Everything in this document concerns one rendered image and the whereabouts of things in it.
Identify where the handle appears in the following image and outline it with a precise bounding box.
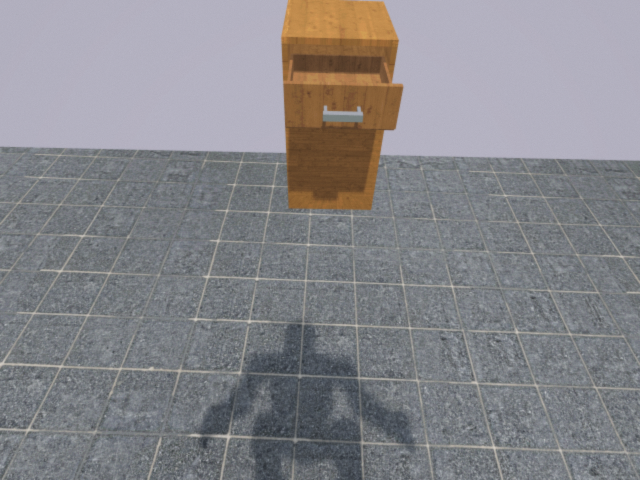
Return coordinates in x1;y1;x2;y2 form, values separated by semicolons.
323;106;363;122

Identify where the drawer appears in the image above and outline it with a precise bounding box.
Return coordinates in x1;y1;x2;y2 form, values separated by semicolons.
283;53;403;130

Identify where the cabinet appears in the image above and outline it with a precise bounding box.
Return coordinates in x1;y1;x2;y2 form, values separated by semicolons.
281;0;399;210

